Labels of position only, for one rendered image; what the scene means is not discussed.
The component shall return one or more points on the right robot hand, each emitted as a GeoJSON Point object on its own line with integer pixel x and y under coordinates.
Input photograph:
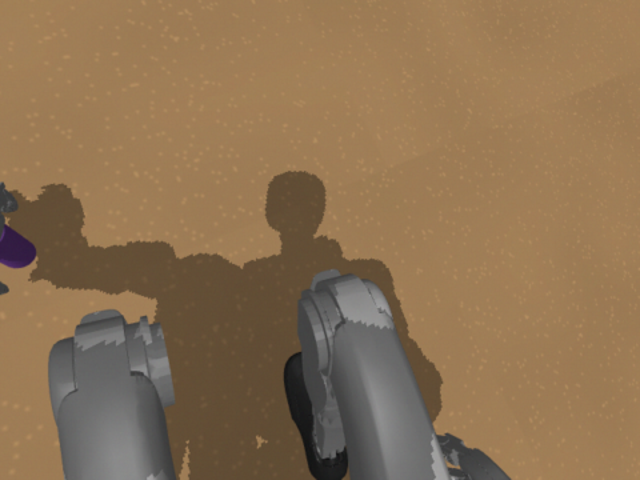
{"type": "Point", "coordinates": [474, 464]}

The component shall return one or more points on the left robot hand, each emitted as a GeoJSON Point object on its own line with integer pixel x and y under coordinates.
{"type": "Point", "coordinates": [7, 204]}

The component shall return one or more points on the can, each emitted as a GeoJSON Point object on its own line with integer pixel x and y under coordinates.
{"type": "Point", "coordinates": [15, 250]}

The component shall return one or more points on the right robot foot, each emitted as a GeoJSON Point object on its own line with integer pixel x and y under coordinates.
{"type": "Point", "coordinates": [301, 412]}

